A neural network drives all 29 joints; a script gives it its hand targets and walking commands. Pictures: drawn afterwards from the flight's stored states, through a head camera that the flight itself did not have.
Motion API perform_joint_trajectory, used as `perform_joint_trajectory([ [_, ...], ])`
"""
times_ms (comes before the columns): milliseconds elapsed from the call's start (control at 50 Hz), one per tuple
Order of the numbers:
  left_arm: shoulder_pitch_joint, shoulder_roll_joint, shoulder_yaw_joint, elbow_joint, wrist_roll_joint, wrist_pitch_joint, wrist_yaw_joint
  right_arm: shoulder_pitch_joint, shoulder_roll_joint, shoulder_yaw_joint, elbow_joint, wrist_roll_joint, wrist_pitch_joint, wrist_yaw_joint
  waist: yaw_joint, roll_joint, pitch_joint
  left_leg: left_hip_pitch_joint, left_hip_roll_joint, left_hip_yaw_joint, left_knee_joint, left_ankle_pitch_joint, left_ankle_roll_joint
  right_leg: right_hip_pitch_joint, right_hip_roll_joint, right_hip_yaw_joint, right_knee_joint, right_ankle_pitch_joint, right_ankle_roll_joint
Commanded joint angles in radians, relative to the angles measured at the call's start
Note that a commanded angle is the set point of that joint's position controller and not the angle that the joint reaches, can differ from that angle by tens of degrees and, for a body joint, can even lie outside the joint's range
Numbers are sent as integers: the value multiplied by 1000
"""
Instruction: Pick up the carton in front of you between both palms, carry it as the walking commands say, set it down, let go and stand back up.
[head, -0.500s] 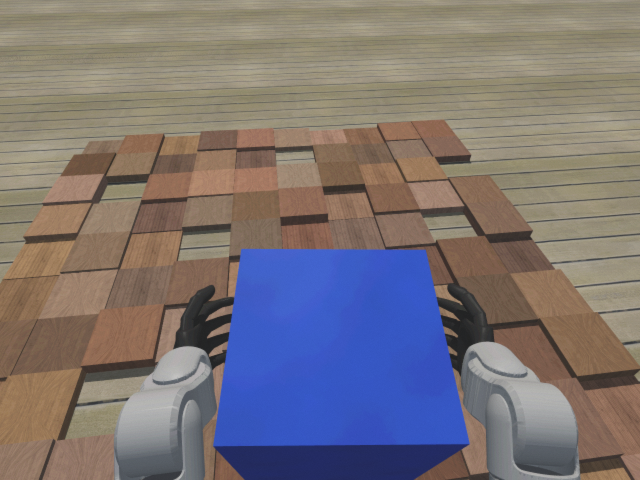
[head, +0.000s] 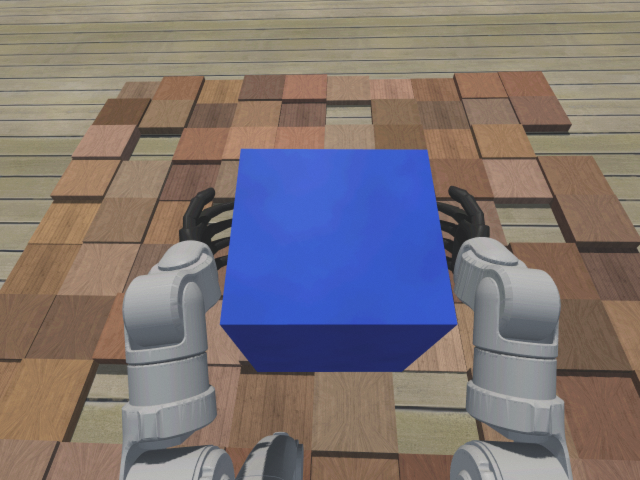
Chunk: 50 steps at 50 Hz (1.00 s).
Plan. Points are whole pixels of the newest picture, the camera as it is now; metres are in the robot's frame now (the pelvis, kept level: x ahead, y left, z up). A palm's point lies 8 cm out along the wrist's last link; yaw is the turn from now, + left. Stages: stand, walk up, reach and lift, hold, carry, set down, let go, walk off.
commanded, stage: carry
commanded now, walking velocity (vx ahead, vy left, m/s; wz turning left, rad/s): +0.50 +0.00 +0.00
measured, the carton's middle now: (331, 274) +0.36 +0.02 +0.04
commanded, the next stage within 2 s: none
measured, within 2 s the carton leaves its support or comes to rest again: neither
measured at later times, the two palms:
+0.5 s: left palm (270, 35) +0.69 +0.12 +0.19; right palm (479, 44) +0.64 -0.18 +0.19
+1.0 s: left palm out of the picture +0.97 +0.16 +0.16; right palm out of the picture +0.97 -0.14 +0.15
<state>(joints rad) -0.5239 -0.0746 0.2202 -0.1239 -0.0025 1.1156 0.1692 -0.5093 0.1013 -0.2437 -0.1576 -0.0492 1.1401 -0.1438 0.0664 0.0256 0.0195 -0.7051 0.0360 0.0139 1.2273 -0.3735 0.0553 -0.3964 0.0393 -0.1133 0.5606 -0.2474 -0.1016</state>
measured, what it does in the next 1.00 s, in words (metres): walks ahead: left foot, then right foot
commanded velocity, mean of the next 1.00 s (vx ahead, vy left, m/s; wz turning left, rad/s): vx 0.50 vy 0.00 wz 0.00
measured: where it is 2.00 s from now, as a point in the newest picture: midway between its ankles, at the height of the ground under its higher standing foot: (355, 228)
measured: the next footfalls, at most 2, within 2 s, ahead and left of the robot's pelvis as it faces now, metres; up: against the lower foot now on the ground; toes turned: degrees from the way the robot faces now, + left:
left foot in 0.18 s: +0.26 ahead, +0.12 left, +0.02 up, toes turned -1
right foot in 0.58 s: +0.54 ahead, -0.07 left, +0.01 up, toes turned -4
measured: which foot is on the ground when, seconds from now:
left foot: up 0.00-0.16, down 0.18-0.60, up 0.62-1.00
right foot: down 0.00-0.22, up 0.24-0.56, down 0.58-1.00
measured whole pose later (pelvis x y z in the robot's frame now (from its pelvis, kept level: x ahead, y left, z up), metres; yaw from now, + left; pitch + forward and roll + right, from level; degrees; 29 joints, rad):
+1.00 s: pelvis +0.63 +0.01 +0.02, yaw -1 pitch +4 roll +1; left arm -0.56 -0.09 0.23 -0.08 0.01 1.11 0.16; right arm -0.50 0.11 -0.26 -0.18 -0.08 1.15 -0.13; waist 0.06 0.00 -0.05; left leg -0.62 -0.01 0.08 0.60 0.01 0.07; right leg -0.16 0.02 -0.08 0.54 -0.17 -0.11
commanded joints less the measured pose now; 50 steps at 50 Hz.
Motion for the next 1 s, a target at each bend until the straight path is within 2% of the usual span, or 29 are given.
perform_joint_trajectory([
  [0,-745,-812,-728,-155,-353,-17,-118,-590,723,638,-25,228,-37,45,-18,-98,-485,-78,27,-1,-187,-7,-10,406,-314,346,-161,285,-181],
  [40,-674,-747,-669,-46,-303,8,-107,-600,661,622,-9,213,-22,40,-18,-107,-450,39,-11,80,-357,136,-14,324,-254,237,-188,332,-136],
  [100,-727,-794,-654,-108,-304,26,-106,-676,702,626,-70,256,4,58,-32,-147,-475,193,-32,106,-479,177,8,308,-247,179,-156,356,-103],
  [160,-651,-736,-615,-82,-268,75,-89,-696,683,656,-105,279,45,57,-96,-83,-555,628,-87,147,-676,237,47,163,-148,53,217,690,-8],
  [180,-637,-757,-605,-84,-267,93,-88,-617,666,608,-54,270,59,54,-153,76,-630,795,80,-113,-706,299,103,28,-106,36,413,500,34],
  [200,-667,-759,-613,-98,-291,101,-92,-646,630,590,-81,257,58,50,-180,271,-636,938,242,-499,-811,566,239,-215,35,44,662,56,90],
  [220,-682,-758,-624,-136,-275,112,-98,-675,696,625,-125,264,67,52,-184,243,-640,1051,300,-602,-761,707,288,-379,52,108,790,-253,72],
  [260,-701,-746,-562,-110,-214,123,-90,-770,742,686,-158,356,87,82,-207,56,-552,1050,283,-496,-710,675,285,-552,-3,176,888,-278,60],
  [280,-671,-764,-544,-97,-195,122,-85,-792,811,711,-163,405,92,96,-205,16,-531,1006,254,-446,-721,600,221,-580,-28,153,786,-224,52],
  [340,-662,-735,-512,-21,-135,113,-80,-867,837,733,-130,424,81,116,-186,22,-435,901,213,-364,-787,514,163,-511,-36,118,523,-159,51],
  [380,-742,-734,-510,-112,-138,104,-69,-947,867,759,-184,508,67,134,-167,62,-427,829,221,-337,-830,565,196,-406,-59,101,355,-70,65],
  [440,-611,-692,-490,32,-79,111,-57,-780,763,684,-37,430,82,130,-170,133,-379,712,96,-130,-824,726,106,-184,44,-43,67,118,75],
  [480,-620,-668,-483,9,-52,123,-64,-754,790,662,56,413,85,135,-133,133,-388,589,150,-145,-866,689,101,-32,3,-16,88,256,33],
  [540,-712,-732,-538,-31,-148,126,-92,-796,824,665,16,399,86,128,-54,98,-487,665,24,63,-486,804,2,233,40,-57,-219,510,5],
  [560,-689,-755,-546,-7,-179,129,-103,-791,782,635,18,349,87,118,24,27,-499,452,6,58,-332,506,-30,477,-74,61,-145,512,8],
  [580,-616,-719,-505,67,-157,143,-107,-726,761,590,82,310,97,110,20,-204,-484,192,-110,55,-163,-62,-49,626,-240,333,-87,749,3],
  [600,-586,-688,-498,147,-147,146,-102,-696,764,565,178,293,113,97,4,-298,-547,73,-121,-47,69,-82,-34,703,-353,550,-116,695,-108],
  [620,-696,-744,-562,11,-211,130,-108,-648,773,528,158,242,107,83,5,-229,-580,70,-84,-55,180,-101,-28,626,-391,582,-155,395,-199],
  [640,-728,-804,-598,0,-241,124,-121,-667,773,537,128,221,104,87,3,-143,-519,52,-48,-57,138,-71,-9,496,-331,570,-188,205,-176],
  [660,-784,-874,-574,48,-267,120,-134,-739,775,536,109,213,98,79,-24,-65,-412,-5,-37,-36,95,-15,-9,416,-315,512,-209,334,-124],
  [680,-826,-994,-611,48,-338,101,-152,-759,817,549,34,219,74,76,-30,-65,-423,2,-20,-44,32,-12,-7,411,-289,462,-188,393,-90],
  [700,-854,-1035,-650,18,-346,72,-161,-783,887,580,14,209,62,83,-8,-123,-449,-9,-15,-27,-26,2,-15,450,-289,497,-209,418,-126],
  [720,-858,-1032,-668,28,-354,59,-166,-771,897,575,71,214,49,86,-5,-144,-441,-38,-15,-30,-47,41,-16,452,-276,462,-216,461,-107],
  [780,-857,-1058,-720,-51,-409,16,-183,-684,899,602,62,199,2,73,-4,-79,-541,-46,-4,-39,-167,64,-13,555,-312,453,-172,501,-166],
  [800,-786,-1008,-684,-15,-342,11,-180,-673,896,641,55,185,-3,74,1,-176,-500,-59,3,-37,-193,115,-11,514,-325,429,-178,546,-128],
  [860,-796,-980,-730,-99,-363,-7,-177,-672,893,660,-27,196,-30,74,-5,-78,-496,-97,-30,46,-316,165,-4,601,-265,309,-132,813,-112],
  [880,-718,-979,-714,-77,-368,-2,-170,-661,854,686,-65,217,-29,70,23,-109,-482,-98,-48,67,-408,222,-4,603,-248,286,-116,863,-103],
  [920,-655,-903,-701,-10,-324,8,-153,-579,803,665,-9,194,-22,64,-3,-141,-462,39,-72,102,-521,310,7,513,-177,144,-69,846,-87],
  [980,-600,-829,-665,-22,-301,17,-142,-562,745,671,-6,197,2,68,-20,-150,-490,336,-176,214,-812,537,15,441,-101,75,109,941,-16],
])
